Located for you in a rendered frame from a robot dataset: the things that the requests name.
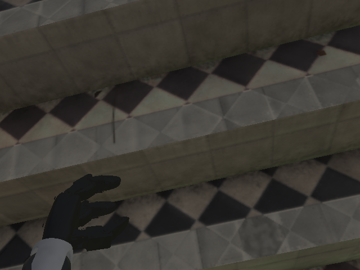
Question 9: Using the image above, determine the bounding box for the robot left hand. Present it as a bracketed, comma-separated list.
[42, 174, 129, 251]

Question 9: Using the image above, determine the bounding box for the robot left forearm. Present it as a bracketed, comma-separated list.
[22, 238, 73, 270]

